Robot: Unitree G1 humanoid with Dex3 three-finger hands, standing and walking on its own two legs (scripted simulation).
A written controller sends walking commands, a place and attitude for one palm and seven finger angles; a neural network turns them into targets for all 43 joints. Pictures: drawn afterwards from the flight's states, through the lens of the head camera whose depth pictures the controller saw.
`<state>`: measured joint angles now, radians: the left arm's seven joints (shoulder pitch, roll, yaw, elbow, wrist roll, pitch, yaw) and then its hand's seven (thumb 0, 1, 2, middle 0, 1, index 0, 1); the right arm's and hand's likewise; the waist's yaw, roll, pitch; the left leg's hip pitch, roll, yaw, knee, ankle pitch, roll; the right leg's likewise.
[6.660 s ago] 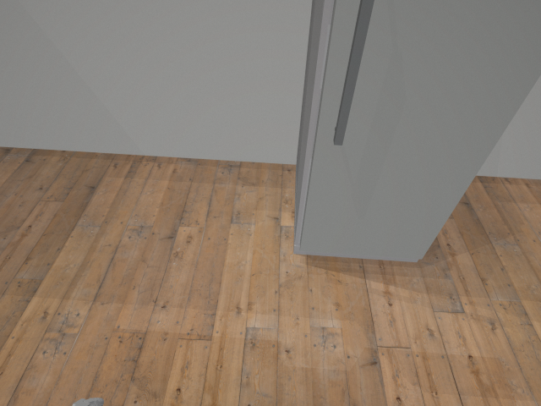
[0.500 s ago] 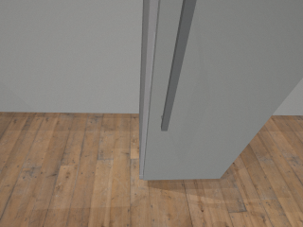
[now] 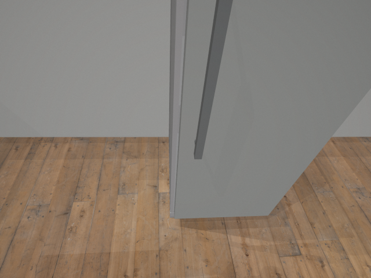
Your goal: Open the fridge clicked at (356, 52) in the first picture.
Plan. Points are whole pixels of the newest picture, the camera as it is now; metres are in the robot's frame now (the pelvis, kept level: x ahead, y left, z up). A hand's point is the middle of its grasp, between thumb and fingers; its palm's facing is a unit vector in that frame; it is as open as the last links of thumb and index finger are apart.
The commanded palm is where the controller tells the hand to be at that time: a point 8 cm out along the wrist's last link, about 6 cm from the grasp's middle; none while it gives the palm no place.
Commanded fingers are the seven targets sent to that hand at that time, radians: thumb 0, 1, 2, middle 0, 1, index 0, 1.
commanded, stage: look again from close up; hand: left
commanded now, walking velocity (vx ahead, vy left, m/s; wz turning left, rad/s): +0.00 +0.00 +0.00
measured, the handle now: (207, 85) +0.50 -0.01 +0.17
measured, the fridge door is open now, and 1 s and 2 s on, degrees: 0 0 0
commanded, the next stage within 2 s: none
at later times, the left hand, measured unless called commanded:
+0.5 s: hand out of the picture -0.01 +0.16 -0.18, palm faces +0.02 -0.99 -0.16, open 7.4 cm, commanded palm none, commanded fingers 0.00 0.90 0.90 -0.20 -0.30 -0.20 -0.30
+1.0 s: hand out of the picture +0.00 +0.16 -0.18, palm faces +0.00 -0.98 -0.18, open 7.4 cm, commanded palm none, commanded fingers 0.00 0.90 0.90 -0.20 -0.30 -0.20 -0.30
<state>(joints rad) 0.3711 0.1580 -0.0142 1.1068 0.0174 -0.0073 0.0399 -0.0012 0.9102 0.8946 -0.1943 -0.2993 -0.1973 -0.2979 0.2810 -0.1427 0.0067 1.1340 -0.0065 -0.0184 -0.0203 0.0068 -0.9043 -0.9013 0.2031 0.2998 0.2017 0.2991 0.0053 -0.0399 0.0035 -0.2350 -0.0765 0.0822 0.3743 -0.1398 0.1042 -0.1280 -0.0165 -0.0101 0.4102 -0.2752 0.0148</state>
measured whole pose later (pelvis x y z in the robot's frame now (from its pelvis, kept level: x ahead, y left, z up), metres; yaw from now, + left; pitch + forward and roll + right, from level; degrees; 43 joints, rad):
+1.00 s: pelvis +0.02 -0.01 +0.00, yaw -1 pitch -1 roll +0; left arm 0.32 0.18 -0.01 1.11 0.02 -0.01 0.03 0.00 0.91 0.89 -0.19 -0.30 -0.20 -0.30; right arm 0.25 -0.17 0.01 1.14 -0.01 -0.03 -0.03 0.01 -0.90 -0.90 0.20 0.30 0.20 0.30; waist 0.00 -0.04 0.01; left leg -0.20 -0.06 0.09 0.37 -0.16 0.09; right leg -0.09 0.00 0.00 0.39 -0.29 0.00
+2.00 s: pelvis +0.02 -0.02 +0.00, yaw -1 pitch -1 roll +0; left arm 0.32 0.17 -0.01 1.12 0.01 -0.01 0.03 0.00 0.91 0.89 -0.20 -0.30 -0.20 -0.30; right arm 0.25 -0.16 0.01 1.15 -0.01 -0.03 -0.03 0.01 -0.90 -0.90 0.20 0.30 0.20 0.30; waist 0.01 -0.03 0.02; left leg -0.19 -0.05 0.08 0.37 -0.17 0.07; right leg -0.07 0.01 -0.01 0.38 -0.29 -0.01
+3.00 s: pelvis +0.03 -0.11 -0.02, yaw +8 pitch +0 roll -1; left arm 0.44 0.11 0.03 1.08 0.04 0.03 0.03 0.00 0.91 0.89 -0.19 -0.30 -0.20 -0.30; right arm 0.29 -0.09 -0.03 1.15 -0.02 0.02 -0.08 0.01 -0.91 -0.90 0.20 0.30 0.20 0.30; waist 0.02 -0.05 0.02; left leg -0.36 0.06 0.10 0.79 -0.46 0.02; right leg -0.13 0.11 -0.20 0.52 -0.41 -0.15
